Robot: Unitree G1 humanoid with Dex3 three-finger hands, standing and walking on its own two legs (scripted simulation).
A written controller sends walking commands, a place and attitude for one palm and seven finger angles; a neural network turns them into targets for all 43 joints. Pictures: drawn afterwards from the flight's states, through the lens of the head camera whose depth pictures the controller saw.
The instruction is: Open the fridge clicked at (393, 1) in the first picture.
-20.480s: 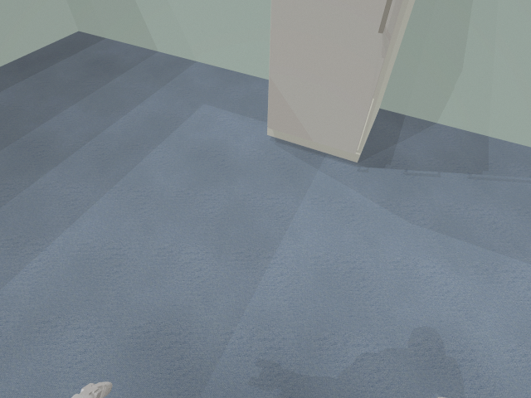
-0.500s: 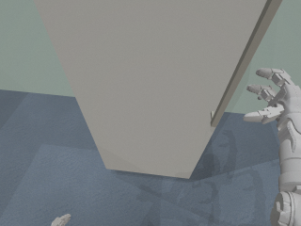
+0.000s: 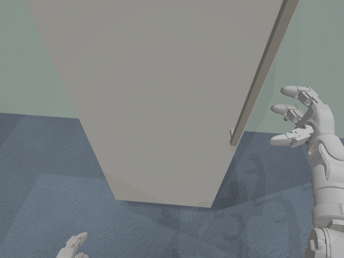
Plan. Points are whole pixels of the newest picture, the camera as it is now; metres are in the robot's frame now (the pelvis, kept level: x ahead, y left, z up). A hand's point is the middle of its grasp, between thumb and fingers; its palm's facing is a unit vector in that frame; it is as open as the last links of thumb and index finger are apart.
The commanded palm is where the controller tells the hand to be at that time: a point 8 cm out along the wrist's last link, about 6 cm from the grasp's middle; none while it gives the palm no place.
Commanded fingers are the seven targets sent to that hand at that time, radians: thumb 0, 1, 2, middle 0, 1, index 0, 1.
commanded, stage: move the hooked fingers beside the handle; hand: right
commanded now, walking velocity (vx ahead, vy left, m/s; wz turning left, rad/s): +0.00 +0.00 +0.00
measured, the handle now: (253, 84) +0.47 -0.14 +0.18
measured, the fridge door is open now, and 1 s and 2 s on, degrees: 0 0 0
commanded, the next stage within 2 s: feel for the door with the fingertips in 0.88 s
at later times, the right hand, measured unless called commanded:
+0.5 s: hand (278, 117) +0.41 -0.20 +0.14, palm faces +0.03 +1.00 +0.00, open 14.0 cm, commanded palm +0.39 -0.25 +0.15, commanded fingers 0.00 0.50 -0.30 0.30 1.20 0.30 1.20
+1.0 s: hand (280, 116) +0.40 -0.20 +0.15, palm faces +0.02 +1.00 +0.00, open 14.0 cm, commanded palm +0.38 -0.25 +0.14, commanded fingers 0.00 0.50 -0.30 0.30 1.20 0.30 1.20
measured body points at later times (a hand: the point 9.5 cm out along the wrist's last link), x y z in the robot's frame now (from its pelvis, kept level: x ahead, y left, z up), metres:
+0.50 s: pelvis -0.01 +0.01 +0.00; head +0.02 +0.01 +0.45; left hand +0.06 +0.27 -0.11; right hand +0.41 -0.26 +0.14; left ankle -0.01 +0.12 -0.73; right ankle +0.00 -0.10 -0.73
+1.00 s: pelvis -0.01 +0.01 +0.00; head +0.01 +0.02 +0.45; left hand +0.10 +0.27 -0.11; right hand +0.40 -0.26 +0.15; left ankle -0.01 +0.12 -0.73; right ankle +0.00 -0.10 -0.73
